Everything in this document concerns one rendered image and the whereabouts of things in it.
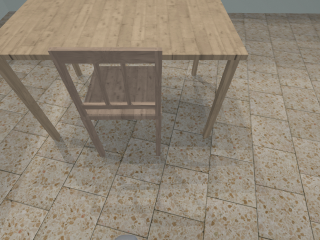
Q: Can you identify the table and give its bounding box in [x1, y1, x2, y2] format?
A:
[0, 0, 249, 140]

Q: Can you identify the chair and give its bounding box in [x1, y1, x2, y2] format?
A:
[47, 47, 163, 157]

